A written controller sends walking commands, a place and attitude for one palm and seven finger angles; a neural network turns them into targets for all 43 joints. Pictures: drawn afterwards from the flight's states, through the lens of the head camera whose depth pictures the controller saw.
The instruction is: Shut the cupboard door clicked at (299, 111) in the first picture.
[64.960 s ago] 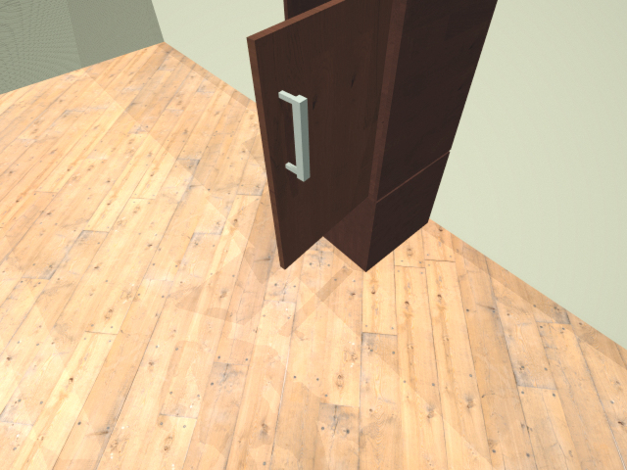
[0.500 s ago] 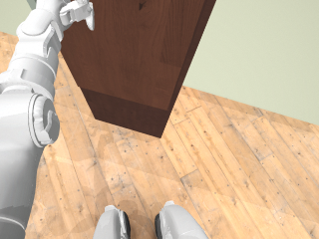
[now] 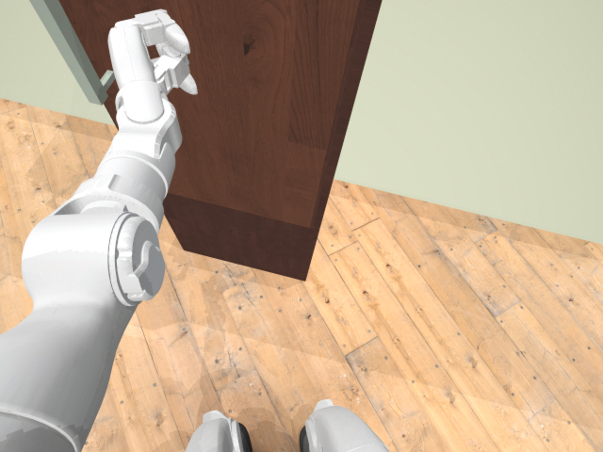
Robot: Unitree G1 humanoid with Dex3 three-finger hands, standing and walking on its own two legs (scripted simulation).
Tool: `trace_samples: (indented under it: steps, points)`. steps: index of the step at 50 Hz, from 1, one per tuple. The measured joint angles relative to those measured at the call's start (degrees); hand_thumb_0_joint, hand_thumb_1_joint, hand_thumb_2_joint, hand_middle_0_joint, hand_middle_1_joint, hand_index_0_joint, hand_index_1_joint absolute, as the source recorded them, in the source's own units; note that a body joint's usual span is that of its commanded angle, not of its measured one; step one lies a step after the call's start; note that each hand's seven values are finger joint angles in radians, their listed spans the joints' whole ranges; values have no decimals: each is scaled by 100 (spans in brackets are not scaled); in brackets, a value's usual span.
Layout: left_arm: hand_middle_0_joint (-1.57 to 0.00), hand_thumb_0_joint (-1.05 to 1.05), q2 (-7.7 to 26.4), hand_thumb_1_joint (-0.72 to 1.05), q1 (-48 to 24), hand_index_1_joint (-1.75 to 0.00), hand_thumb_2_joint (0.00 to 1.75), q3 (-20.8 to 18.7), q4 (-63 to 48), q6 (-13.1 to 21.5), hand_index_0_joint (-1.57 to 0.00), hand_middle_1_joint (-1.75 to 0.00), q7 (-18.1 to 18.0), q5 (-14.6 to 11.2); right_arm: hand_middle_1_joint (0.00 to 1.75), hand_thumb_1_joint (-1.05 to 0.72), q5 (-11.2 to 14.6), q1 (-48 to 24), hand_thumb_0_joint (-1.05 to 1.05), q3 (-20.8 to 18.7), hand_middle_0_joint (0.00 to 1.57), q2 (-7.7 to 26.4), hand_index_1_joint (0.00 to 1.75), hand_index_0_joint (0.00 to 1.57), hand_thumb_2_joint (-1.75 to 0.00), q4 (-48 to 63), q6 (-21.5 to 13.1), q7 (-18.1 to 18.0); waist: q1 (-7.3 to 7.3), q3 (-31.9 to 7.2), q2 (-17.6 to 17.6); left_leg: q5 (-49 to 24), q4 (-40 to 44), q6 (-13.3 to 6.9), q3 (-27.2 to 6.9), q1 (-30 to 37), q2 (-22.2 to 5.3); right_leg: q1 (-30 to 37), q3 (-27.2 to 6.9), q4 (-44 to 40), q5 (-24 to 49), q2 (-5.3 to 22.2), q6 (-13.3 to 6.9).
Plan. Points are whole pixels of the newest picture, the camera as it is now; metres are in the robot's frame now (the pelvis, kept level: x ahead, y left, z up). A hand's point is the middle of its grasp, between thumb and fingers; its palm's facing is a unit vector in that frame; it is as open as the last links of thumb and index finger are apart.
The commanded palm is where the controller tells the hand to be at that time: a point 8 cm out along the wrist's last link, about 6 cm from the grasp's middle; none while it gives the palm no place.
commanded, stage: pull the fist back off the door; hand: left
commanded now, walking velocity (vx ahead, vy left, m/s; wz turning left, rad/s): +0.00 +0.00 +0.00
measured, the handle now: (76, 35) +0.65 +0.17 +0.13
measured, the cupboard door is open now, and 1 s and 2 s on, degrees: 0 0 0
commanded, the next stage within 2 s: draw the hand back to the body in 0.46 s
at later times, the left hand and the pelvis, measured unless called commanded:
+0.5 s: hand (183, 113) +0.49 +0.05 +0.13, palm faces +0.11 -0.99 -0.03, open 3.1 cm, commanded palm +0.47 +0.09 +0.13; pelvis +0.02 -0.02 +0.03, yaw +1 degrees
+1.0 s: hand (84, 175) +0.40 +0.13 +0.16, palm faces +0.13 -0.99 +0.01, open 3.2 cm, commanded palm +0.36 +0.17 +0.17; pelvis +0.01 -0.01 +0.05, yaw +0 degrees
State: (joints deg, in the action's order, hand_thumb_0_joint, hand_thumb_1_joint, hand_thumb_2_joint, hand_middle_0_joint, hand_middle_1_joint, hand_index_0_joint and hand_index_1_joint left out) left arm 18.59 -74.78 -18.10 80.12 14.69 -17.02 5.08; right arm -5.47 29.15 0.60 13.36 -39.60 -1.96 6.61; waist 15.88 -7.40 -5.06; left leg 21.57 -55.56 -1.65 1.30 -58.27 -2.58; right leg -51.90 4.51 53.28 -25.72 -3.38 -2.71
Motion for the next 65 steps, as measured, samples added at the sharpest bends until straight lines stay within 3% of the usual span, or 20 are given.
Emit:
trace_samples:
  steps: [4, 8, 17, 22, 29, 34, 40, 47, 55, 60, 65]
  points:
    - [-130, 1, -211, 93, 463, -150, 92, -21, -281, 239, -130, -150, 116, -281, 30, -90, 44, 132, 0, -52, 20, 68, 30, 20, -90, 17, 7, -28, -170, -38, 8, -46, 314, 21, 88, 421, -2, 365, -98, -266, 54, -9, -12]
    - [-130, 2, -508, 92, 1056, -150, 91, 57, -678, 545, -130, -150, 200, -338, 30, -90, 77, 164, 0, -125, 20, 121, 30, 20, -90, 23, 64, -14, -353, -95, 67, -35, 509, 52, 134, 787, -3, 698, -152, -427, 41, -17, -37]
    - [-130, 2, -1164, 90, 2513, -150, 90, 500, -1859, 676, -130, -150, 283, -588, 30, -90, 217, -249, 1, -302, 20, 183, 30, 20, -90, 191, 195, -92, -743, -16, 185, -48, 812, 107, 126, 1482, 33, 1375, -157, -683, 23, -1, -77]
    - [-130, 2, -1359, 90, 2857, -150, 90, 855, -2285, 764, -130, -150, 291, -600, 30, -91, 287, -677, 1, -332, 19, 184, 30, 20, -90, 199, 156, -177, -901, 27, 207, -58, 834, 125, 84, 1671, 73, 1567, -114, -668, -10, 33, -88]
    - [-130, 2, -1287, 90, 2362, -150, 90, 947, -1722, 502, -131, -150, 333, -648, 30, -91, 390, -1127, 0, -225, 19, 102, 30, 20, -90, 174, 192, -300, -924, 39, 239, -152, 894, 136, 43, 1758, 126, 1638, -68, -643, 13, 82, -96]
    - [-130, 2, -1207, 90, 2298, -150, 90, 542, -1637, 472, -130, -150, 466, -758, 30, -91, 407, -1081, 0, -118, 19, 43, 30, 20, -90, 245, 238, -347, -900, 33, 278, -236, 1011, 138, 112, 1804, 114, 1624, -137, -693, 90, 74, -103]
    - [-130, 2, -1016, 90, 3433, -150, 90, 456, -2602, 584, -130, -150, 813, -788, 30, -91, 493, -692, 1, -131, 20, 74, 30, 20, -90, 346, 373, -375, -1050, 5, 201, -254, 1223, 116, 263, 2176, 84, 1922, -298, -865, 151, 46, -75]
    - [-130, 2, -992, 90, 4768, -150, 90, 738, -4068, 60, -130, -150, 1264, -1303, 30, -90, 736, -615, 1, -154, 20, 117, 30, 20, -90, 241, 412, -573, -1298, 137, 203, -335, 1544, 84, 224, 2856, 83, 2686, -276, -1349, 312, 24, -32]
    - [-127, 2, -1010, 90, 5738, -148, 90, 1186, -5611, -469, -128, -147, 1572, -1466, 30, -91, 877, -1233, 1, -133, 19, 192, 30, 20, -90, 365, 169, -771, -1496, 167, 152, -446, 1798, -9, 223, 3402, 167, 3281, -278, -1687, 466, 97, 53]
    - [-119, 2, -720, 90, 6628, -139, 90, 1427, -6459, -706, -120, -139, 1538, -1160, 30, -91, 898, -1736, 1, 20, 19, 29, 30, 20, -90, 633, 357, -929, -1516, 297, 217, -679, 2309, -54, 285, 3957, 259, 3784, -344, -2109, 663, 175, 121]
    - [-108, 2, -464, 90, 7330, -126, 90, 1420, -7213, -929, -109, -126, 1441, -1021, 30, -90, 877, -1992, 1, 163, 19, -74, 30, 20, -90, 822, 368, -1024, -1660, 547, 249, -861, 2688, -92, 244, 4383, 302, 4272, -309, -2588, 889, 198, 148]
